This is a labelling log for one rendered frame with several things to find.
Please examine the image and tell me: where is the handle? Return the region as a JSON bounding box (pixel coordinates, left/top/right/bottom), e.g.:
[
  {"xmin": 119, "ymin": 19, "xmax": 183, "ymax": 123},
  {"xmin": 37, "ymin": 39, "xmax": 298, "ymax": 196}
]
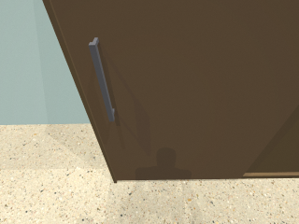
[{"xmin": 88, "ymin": 37, "xmax": 115, "ymax": 122}]

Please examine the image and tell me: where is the wardrobe door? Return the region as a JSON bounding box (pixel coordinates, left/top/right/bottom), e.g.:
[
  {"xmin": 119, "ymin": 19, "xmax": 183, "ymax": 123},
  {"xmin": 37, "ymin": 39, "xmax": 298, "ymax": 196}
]
[
  {"xmin": 246, "ymin": 105, "xmax": 299, "ymax": 173},
  {"xmin": 50, "ymin": 0, "xmax": 299, "ymax": 180}
]

